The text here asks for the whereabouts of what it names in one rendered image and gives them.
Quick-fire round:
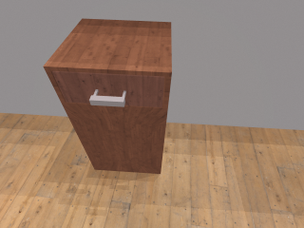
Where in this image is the cabinet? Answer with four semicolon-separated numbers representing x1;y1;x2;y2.
43;18;172;174

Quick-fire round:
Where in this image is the drawer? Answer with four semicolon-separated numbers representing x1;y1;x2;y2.
52;70;164;107

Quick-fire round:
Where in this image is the handle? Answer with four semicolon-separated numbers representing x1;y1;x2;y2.
89;89;126;107

